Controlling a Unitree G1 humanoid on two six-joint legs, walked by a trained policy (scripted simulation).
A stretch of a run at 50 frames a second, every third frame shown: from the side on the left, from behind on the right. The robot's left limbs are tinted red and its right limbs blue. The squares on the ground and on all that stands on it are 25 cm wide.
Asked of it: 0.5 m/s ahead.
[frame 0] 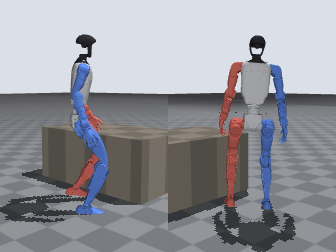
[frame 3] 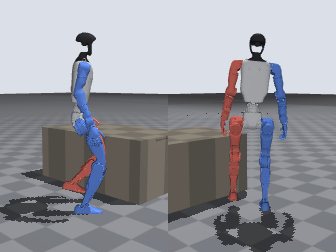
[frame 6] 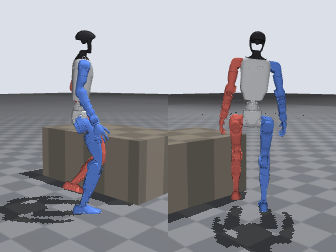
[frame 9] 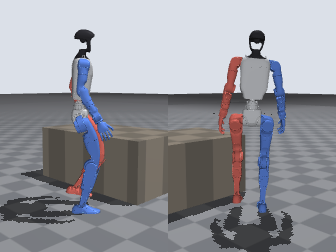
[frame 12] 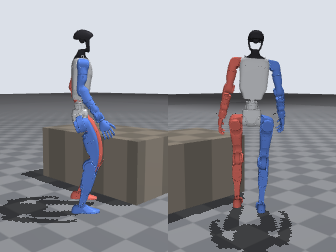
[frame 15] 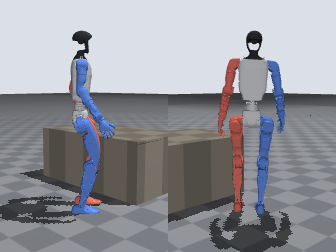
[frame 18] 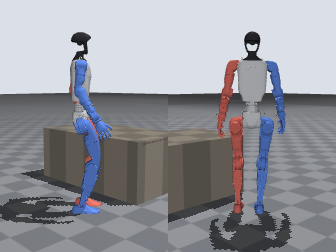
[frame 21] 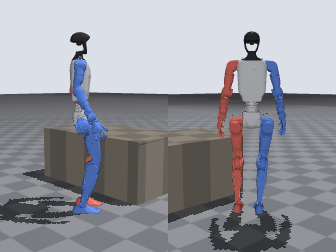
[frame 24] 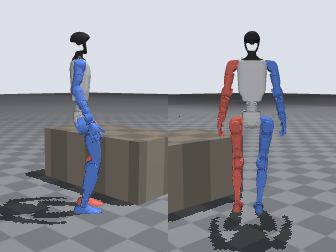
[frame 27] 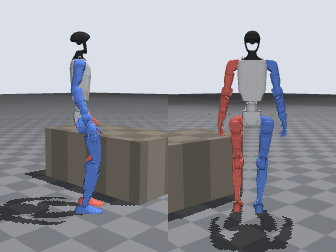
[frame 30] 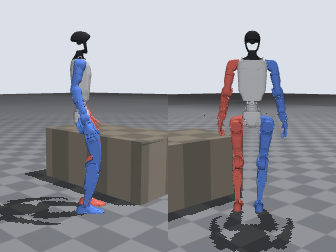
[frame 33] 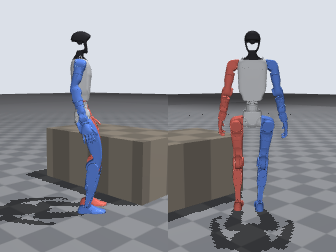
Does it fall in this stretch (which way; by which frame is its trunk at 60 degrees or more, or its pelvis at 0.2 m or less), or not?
no
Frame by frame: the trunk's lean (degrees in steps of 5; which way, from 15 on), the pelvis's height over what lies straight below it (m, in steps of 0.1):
0: 10, 0.7
3: 5, 0.7
6: 5, 0.8
9: 5, 0.8
12: 5, 0.8
15: 5, 0.8
18: 0, 0.8
21: 0, 0.8
24: 0, 0.8
27: 0, 0.8
30: 0, 0.8
33: 0, 0.8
